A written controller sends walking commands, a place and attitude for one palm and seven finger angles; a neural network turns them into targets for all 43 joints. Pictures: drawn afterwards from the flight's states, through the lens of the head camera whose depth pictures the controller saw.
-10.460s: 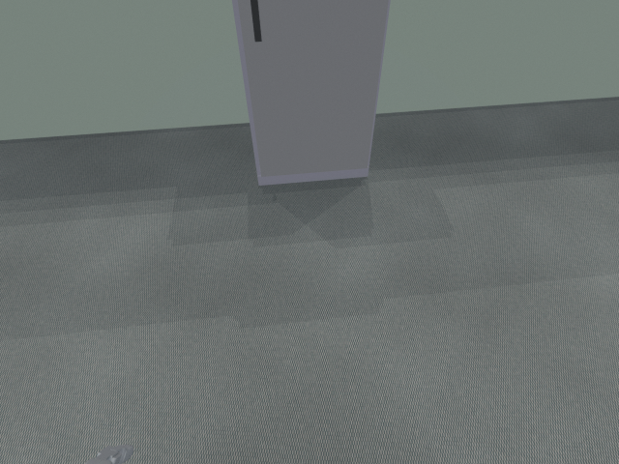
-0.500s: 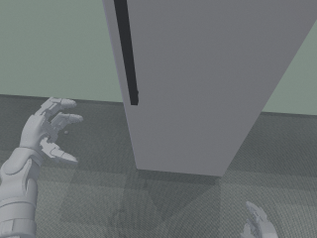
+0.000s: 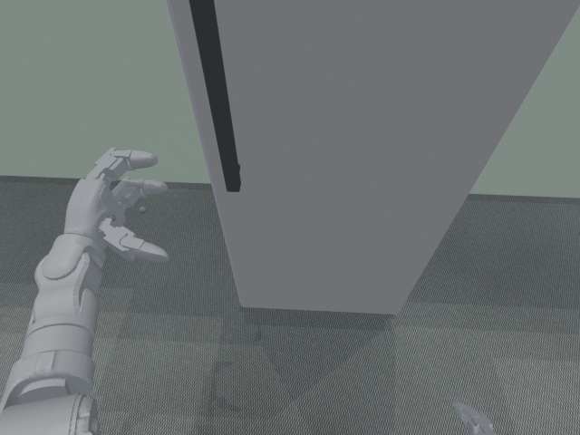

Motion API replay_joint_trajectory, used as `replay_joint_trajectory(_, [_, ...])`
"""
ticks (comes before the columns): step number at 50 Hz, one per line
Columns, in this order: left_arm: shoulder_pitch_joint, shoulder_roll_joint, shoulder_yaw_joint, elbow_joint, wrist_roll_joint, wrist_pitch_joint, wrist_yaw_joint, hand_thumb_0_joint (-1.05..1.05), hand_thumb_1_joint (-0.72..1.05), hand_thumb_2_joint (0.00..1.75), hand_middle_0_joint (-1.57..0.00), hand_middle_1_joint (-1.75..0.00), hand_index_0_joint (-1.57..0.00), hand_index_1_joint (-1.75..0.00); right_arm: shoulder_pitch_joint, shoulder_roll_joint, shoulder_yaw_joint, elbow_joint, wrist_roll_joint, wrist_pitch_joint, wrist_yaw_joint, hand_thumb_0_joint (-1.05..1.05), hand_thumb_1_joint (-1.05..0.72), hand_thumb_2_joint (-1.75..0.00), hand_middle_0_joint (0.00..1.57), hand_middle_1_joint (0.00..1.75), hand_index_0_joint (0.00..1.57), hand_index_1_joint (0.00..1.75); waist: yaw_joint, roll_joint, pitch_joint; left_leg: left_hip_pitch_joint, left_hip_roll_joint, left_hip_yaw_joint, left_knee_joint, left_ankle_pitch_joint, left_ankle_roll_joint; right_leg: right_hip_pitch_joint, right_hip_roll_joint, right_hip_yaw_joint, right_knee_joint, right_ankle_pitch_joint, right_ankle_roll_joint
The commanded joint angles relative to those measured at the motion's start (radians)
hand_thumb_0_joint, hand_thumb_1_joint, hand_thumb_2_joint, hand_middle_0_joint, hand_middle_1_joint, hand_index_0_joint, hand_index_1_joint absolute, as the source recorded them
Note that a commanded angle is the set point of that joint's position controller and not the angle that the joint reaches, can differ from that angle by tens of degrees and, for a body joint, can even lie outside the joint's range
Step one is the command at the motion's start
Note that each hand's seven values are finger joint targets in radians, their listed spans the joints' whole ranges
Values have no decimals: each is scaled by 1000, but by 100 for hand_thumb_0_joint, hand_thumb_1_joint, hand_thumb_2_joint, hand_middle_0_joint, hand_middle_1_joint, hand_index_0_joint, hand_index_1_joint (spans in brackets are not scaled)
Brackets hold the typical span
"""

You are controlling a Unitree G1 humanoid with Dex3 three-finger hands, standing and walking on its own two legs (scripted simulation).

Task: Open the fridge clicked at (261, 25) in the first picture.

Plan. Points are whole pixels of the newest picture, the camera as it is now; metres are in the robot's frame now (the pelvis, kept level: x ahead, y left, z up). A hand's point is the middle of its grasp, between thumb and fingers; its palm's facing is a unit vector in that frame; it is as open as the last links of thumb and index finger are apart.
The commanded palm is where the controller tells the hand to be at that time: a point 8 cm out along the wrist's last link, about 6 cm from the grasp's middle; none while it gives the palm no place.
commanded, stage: move the hooked fingers beside the handle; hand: left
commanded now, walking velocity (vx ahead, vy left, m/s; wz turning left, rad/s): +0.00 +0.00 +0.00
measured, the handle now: (216, 61) +0.56 +0.13 +0.23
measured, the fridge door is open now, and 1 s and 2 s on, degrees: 0 0 0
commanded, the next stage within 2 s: feel for the door with the fingertips in 1.60 s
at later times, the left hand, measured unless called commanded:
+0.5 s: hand (174, 171) +0.46 +0.19 +0.11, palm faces -0.02 -1.00 -0.02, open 14.0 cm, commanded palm +0.44 +0.25 +0.10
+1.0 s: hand (179, 155) +0.50 +0.20 +0.10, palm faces -0.02 -1.00 -0.01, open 14.0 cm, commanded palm +0.48 +0.25 +0.10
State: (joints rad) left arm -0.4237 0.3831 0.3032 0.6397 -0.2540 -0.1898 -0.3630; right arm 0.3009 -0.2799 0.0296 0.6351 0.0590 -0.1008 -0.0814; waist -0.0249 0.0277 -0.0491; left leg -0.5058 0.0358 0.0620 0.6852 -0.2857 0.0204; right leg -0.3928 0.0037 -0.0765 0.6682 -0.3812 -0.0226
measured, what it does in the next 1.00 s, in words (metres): stands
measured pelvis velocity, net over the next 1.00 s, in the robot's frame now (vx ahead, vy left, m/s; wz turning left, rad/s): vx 0.01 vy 0.00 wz -0.04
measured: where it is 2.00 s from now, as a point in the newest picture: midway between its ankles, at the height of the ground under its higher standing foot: outside the picture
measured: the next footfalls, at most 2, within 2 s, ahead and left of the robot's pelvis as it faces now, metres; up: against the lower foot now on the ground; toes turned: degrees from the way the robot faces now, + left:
none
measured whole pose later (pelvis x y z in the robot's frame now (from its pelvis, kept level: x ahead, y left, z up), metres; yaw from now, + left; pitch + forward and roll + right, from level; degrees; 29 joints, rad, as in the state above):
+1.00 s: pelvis +0.01 +0.00 -0.01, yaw -2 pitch +15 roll -2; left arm -0.86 0.54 0.40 1.15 -0.14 -0.29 -0.33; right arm 0.42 -0.29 0.01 0.64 0.03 0.05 -0.03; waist -0.13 0.02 -0.09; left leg -0.72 0.07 0.07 0.80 -0.34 0.02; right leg -0.60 0.03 -0.06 0.75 -0.42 -0.03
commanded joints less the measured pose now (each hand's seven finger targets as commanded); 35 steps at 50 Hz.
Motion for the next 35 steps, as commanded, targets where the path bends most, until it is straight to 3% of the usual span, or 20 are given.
replay_joint_trajectory(1, [-449, 250, 53, -117, -3, -51, 27, 0, -50, 30, -30, -120, -30, -120, 1, -142, -52, -109, 2, -22, -8, 0, -90, -90, 20, 30, 20, 30, -25, 18, -255, 257, -24, -84, -66, 168, 18, -65, 20, 42, -97, 268, 8])
replay_joint_trajectory(4, [-497, 272, 70, -94, 5, -73, 43, 0, -50, 30, -30, -120, -30, -120, 10, -144, -53, -109, -1, -11, -6, 0, -90, -90, 20, 30, 20, 30, -24, 8, -298, 258, -23, -82, -54, 182, 18, -51, 19, 48, -87, 283, 8])
replay_joint_trajectory(5, [-531, 246, 42, -88, 9, -83, 46, 0, -50, 30, -30, -120, -30, -120, 12, -141, -51, -109, 0, -9, -4, 0, -90, -90, 20, 30, 20, 30, -35, 23, -295, 268, -23, -82, -53, 178, 18, -69, 22, 47, -86, 275, 8])
replay_joint_trajectory(8, [-595, 254, 43, -44, 19, -113, 57, 0, -50, 30, -30, -120, -30, -120, 29, -143, -54, -95, -3, 0, 0, 0, -90, -90, 20, 30, 20, 30, -44, 19, -318, 265, -21, -80, -35, 194, 19, -71, 23, 53, -76, 296, 9])
replay_joint_trajectory(9, [-590, 292, 76, -13, 23, -118, 60, 0, -50, 30, -30, -120, -30, -120, 39, -148, -56, -92, -6, 4, 1, 0, -90, -90, 20, 30, 20, 30, -35, 14, -328, 255, -22, -83, -32, 195, 18, -63, 24, 54, -70, 299, 8])
replay_joint_trajectory(13, [-629, 274, 53, 72, 32, -122, 51, 0, -50, 30, -30, -120, -30, -120, 57, -148, -57, -86, -5, 24, 6, 0, -90, -90, 20, 30, 20, 30, -48, 7, -332, 231, -23, -70, -14, 215, 22, -69, 23, 60, -61, 340, 13])
replay_joint_trajectory(14, [-637, 308, 74, 105, 35, -121, 49, 0, -50, 30, -30, -120, -30, -120, 68, -153, -57, -80, -5, 31, 5, 0, -90, -90, 20, 30, 20, 30, -48, -9, -321, 206, -23, -71, -14, 209, 23, -60, 22, 60, -61, 343, 14])
replay_joint_trajectory(15, [-656, 317, 75, 114, 39, -124, 47, 0, -50, 30, -30, -120, -30, -120, 72, -154, -57, -80, -7, 36, 6, 0, -90, -90, 20, 30, 20, 30, -47, 22, -332, 203, -25, -68, -12, 212, 22, -59, 21, 65, -57, 349, 13])
replay_joint_trajectory(17, [-699, 301, 59, 136, 41, -130, 45, 0, -50, 30, -30, -120, -30, -120, 84, -153, -57, -78, -8, 45, 8, 0, -90, -90, 20, 30, 20, 30, -61, 2, -328, 192, -26, -68, 0, 212, 27, -68, 23, 65, -54, 348, 14])
replay_joint_trajectory(19, [-717, 340, 85, 166, 45, -141, 43, 0, -50, 30, -30, -120, -30, -120, 97, -157, -61, -72, -8, 53, 7, 0, -90, -90, 20, 30, 20, 30, -63, 7, -341, 185, -23, -68, 5, 211, 26, -77, 25, 68, -49, 349, 16])
replay_joint_trajectory(22, [-793, 296, 46, 147, 47, -171, 46, 0, -50, 30, -30, -120, -30, -120, 115, -154, -64, -63, -12, 59, 10, 0, -90, -90, 20, 30, 20, 30, -84, 21, -373, 220, -20, -76, 21, 238, 26, -105, 31, 64, -37, 352, 14])
replay_joint_trajectory(24, [-792, 337, 79, 178, 51, -178, 51, 0, -50, 30, -30, -120, -30, -120, 129, -160, -67, -53, -14, 65, 13, 0, -90, -90, 20, 30, 20, 30, -80, 39, -394, 218, -18, -78, 27, 236, 24, -113, 33, 67, -33, 351, 16])
replay_joint_trajectory(27, [-796, 358, 98, 225, 58, -174, 57, 0, -50, 30, -30, -120, -30, -120, 150, -164, -70, -48, -17, 77, 15, 0, -90, -90, 20, 30, 20, 30, -83, -12, -401, 176, -21, -73, 37, 247, 30, -87, 34, 69, -23, 379, 19])
replay_joint_trajectory(28, [-806, 342, 82, 248, 60, -164, 56, 0, -50, 30, -30, -120, -30, -120, 147, -162, -68, -50, -14, 80, 16, 0, -90, -90, 20, 30, 20, 30, -90, -2, -388, 162, -22, -66, 37, 235, 31, -98, 32, 73, -27, 383, 24])
replay_joint_trajectory(29, [-820, 382, 106, 272, 70, -157, 59, 0, -50, 30, -30, -120, -30, -120, 160, -167, -68, -44, -16, 85, 16, 0, -90, -90, 20, 30, 20, 30, -91, -1, -377, 142, -21, -67, 39, 231, 31, -99, 32, 74, -26, 381, 24])
replay_joint_trajectory(30, [-834, 382, 94, 297, 80, -150, 59, 0, -50, 30, -30, -120, -30, -120, 160, -167, -65, -44, -15, 90, 17, 0, -90, -90, 20, 30, 20, 30, -98, 22, -356, 128, -22, -66, 39, 211, 30, -117, 31, 75, -26, 359, 24])
replay_joint_trajectory(32, [-868, 399, 105, 284, 84, -154, 65, 0, -50, 30, -30, -120, -30, -120, 174, -168, -67, -47, -20, 93, 19, 0, -90, -90, 20, 30, 20, 30, -101, 12, -382, 124, -24, -64, 51, 222, 35, -104, 34, 80, -23, 373, 25])
replay_joint_trajectory(33, [-881, 437, 130, 278, 92, -162, 68, 0, -50, 30, -30, -120, -30, -120, 180, -171, -69, -46, -20, 96, 18, 0, -90, -90, 20, 30, 20, 30, -96, 33, -412, 130, -22, -65, 55, 240, 32, -95, 32, 84, -16, 393, 25])
replay_joint_trajectory(34, [-894, 428, 120, 266, 97, -169, 69, 0, -50, 30, -30, -120, -30, -120, 185, -168, -67, -48, -23, 98, 20, 0, -90, -90, 20, 30, 20, 30, -99, 64, -431, 149, -23, -67, 58, 258, 30, -105, 34, 80, -10, 399, 23])
replay_joint_trajectory(35, [-906, 437, 132, 262, 96, -178, 72, 0, -50, 30, -30, -120, -30, -120, 194, -168, -68, -46, -24, 100, 22, 0, -90, -90, 20, 30, 20, 30, -99, 56, -446, 162, -20, -71, 64, 279, 30, -105, 37, 79, -6, 414, 22])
